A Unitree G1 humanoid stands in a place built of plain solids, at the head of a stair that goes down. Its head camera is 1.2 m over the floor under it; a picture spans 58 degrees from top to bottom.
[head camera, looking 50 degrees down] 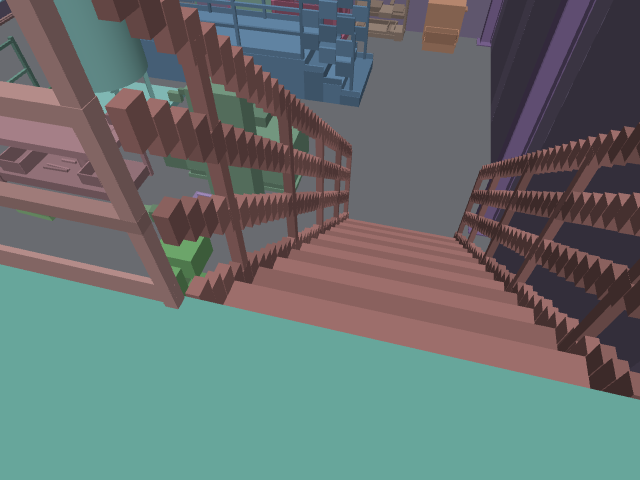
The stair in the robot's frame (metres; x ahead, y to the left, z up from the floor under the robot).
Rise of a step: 0.20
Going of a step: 0.22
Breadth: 1.39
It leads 14 degrees to the right of straight ahead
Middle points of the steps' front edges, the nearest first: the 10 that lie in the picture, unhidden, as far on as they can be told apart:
0.60 -0.24 0.00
0.81 -0.29 -0.20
1.03 -0.35 -0.40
1.25 -0.40 -0.61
1.46 -0.46 -0.81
1.68 -0.51 -1.01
1.89 -0.57 -1.22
2.11 -0.62 -1.42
2.33 -0.68 -1.62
2.54 -0.73 -1.82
